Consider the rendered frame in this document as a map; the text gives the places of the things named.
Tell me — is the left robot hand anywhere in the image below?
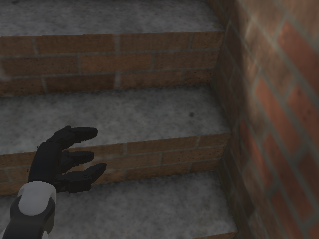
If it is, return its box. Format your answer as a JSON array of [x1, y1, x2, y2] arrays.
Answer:
[[27, 125, 107, 194]]

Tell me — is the robot left forearm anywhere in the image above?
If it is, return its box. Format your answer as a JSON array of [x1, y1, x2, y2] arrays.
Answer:
[[0, 181, 57, 239]]

